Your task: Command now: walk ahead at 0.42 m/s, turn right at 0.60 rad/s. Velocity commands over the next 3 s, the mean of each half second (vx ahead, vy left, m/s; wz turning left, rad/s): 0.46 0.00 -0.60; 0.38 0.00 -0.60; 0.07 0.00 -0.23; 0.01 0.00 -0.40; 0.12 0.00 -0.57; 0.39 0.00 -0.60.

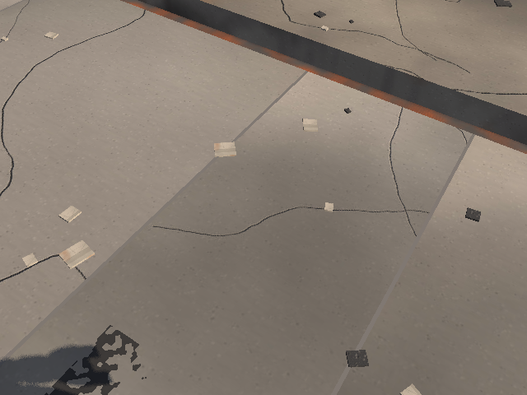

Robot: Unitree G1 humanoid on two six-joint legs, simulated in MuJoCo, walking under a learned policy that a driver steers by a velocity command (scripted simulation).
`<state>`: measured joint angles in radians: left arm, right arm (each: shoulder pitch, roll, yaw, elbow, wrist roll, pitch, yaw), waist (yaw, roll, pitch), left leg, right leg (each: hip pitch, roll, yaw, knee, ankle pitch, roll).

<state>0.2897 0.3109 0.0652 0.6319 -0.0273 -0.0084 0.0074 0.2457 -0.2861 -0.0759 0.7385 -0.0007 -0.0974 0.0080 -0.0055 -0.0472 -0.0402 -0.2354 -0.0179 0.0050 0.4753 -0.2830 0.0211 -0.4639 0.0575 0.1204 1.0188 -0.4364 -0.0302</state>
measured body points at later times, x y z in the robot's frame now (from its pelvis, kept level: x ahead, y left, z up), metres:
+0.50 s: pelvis +0.24 -0.10 -0.01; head +0.29 -0.12 +0.44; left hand +0.48 +0.11 -0.10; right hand +0.26 -0.40 -0.12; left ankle +0.20 +0.08 -0.64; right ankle +0.28 -0.18 -0.74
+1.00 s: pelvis +0.50 -0.14 -0.01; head +0.54 -0.16 +0.44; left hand +0.75 +0.04 -0.12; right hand +0.51 -0.45 -0.09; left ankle +0.63 -0.09 -0.74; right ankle +0.37 -0.21 -0.64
